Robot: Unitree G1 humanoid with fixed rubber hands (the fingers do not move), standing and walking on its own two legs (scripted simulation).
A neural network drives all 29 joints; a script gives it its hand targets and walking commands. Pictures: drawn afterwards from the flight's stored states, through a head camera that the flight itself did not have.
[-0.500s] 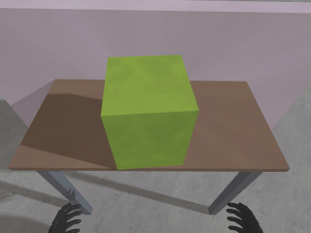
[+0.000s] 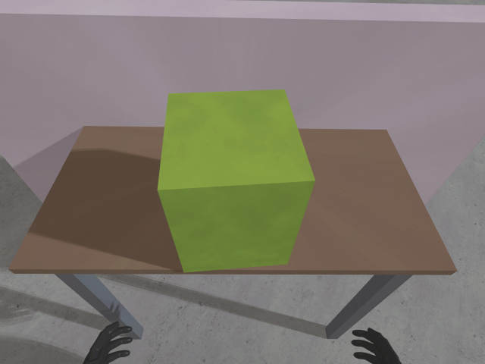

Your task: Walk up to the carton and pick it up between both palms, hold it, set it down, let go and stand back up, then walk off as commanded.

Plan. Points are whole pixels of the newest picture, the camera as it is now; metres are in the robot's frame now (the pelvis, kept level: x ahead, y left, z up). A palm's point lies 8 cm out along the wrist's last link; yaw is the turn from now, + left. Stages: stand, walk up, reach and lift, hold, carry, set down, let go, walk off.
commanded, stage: let go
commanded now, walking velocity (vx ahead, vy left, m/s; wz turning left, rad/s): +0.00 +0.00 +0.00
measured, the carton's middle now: (232, 184) +0.42 +0.05 +0.06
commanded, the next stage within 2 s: stand in 0.42 s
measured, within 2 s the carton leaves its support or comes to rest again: neither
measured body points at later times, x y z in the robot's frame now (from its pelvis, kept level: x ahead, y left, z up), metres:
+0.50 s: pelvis +0.00 +0.00 +0.00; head +0.03 +0.02 +0.45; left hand +0.15 +0.26 -0.09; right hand +0.16 -0.23 -0.10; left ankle +0.00 +0.13 -0.75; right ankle -0.03 -0.07 -0.75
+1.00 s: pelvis -0.01 +0.03 +0.00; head -0.02 +0.06 +0.44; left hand +0.10 +0.34 -0.12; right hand +0.14 -0.23 -0.08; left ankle +0.00 +0.13 -0.75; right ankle -0.03 -0.07 -0.75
